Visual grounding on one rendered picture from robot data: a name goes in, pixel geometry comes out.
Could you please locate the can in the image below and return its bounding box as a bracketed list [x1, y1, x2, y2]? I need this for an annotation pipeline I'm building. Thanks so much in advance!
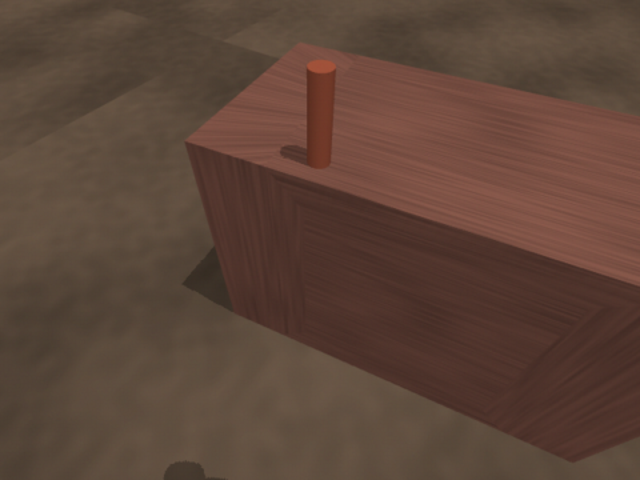
[307, 60, 336, 169]

